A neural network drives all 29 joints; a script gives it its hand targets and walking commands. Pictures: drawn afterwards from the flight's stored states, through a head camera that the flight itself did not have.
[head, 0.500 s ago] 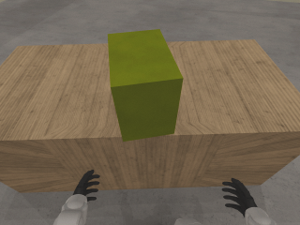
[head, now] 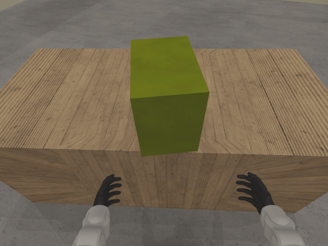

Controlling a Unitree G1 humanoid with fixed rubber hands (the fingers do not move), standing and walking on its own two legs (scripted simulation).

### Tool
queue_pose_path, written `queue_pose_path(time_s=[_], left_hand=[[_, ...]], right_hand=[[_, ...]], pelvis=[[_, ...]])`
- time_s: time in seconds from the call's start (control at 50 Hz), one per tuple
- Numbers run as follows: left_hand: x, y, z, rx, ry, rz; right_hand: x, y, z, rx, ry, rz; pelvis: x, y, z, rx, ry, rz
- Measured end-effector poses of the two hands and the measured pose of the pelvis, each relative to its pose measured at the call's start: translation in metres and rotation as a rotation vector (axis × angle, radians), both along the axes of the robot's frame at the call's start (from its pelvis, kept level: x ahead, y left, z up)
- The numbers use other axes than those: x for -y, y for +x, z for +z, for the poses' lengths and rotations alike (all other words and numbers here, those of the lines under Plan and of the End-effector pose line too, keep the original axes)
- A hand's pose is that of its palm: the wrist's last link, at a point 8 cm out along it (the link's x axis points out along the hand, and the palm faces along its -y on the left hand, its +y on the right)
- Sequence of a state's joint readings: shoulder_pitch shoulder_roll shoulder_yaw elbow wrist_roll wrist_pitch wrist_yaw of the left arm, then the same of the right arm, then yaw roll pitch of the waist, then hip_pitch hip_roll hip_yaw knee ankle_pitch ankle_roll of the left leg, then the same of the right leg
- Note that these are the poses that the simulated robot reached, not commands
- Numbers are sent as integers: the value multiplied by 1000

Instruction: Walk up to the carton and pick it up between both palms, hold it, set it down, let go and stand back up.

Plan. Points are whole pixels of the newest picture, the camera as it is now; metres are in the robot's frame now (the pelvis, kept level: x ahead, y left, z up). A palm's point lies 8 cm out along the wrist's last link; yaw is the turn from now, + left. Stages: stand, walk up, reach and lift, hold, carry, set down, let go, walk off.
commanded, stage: reach and lift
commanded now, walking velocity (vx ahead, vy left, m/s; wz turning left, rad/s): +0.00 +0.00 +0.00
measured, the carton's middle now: (164, 95) +0.60 +0.01 +0.00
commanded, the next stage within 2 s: none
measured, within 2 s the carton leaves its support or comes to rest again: neither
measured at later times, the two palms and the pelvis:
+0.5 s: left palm (104, 180) +0.30 +0.19 -0.04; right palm (246, 169) +0.31 -0.21 -0.03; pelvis +0.07 -0.01 +0.01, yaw +2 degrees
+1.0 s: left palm (97, 158) +0.35 +0.21 +0.00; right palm (243, 142) +0.37 -0.21 +0.01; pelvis +0.09 +0.01 +0.01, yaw +0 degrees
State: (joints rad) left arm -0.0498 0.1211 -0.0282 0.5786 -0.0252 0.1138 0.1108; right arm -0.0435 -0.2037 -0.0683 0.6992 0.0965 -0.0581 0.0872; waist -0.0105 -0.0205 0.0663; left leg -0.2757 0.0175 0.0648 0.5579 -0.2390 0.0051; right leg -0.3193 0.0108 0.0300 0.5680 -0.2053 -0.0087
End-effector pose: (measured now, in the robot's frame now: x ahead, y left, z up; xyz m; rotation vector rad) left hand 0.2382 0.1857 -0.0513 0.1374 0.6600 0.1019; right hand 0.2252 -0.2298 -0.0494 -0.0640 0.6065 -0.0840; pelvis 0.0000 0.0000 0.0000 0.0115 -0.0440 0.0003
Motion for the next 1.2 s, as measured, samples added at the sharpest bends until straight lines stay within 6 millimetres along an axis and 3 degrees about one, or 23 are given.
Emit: queue_pose_path(time_s=[0.4, 0.62, 0.8, 0.96, 1.2], left_hand=[[1, 50, 13, 224, -49, 16], [-8, 77, 21, 336, -41, 36], [-25, 90, 31, 374, -23, 60], [-23, 104, 45, 377, -47, 55], [-2, 129, 91, 417, -107, 52]], right_hand=[[-16, 67, 17, 201, 56, 4], [-29, 109, 22, 299, 52, 44], [-29, 129, 27, 326, 24, 59], [-25, 145, 51, 367, 23, 51], [-22, 169, 106, 397, 35, 55]], pelvis=[[16, 57, 7, -62, -11, 26], [8, 79, 7, -99, -18, 29], [-5, 88, 6, -108, -31, 18], [-13, 89, 9, -100, -40, 2], [-16, 80, 15, -58, -43, -16]])
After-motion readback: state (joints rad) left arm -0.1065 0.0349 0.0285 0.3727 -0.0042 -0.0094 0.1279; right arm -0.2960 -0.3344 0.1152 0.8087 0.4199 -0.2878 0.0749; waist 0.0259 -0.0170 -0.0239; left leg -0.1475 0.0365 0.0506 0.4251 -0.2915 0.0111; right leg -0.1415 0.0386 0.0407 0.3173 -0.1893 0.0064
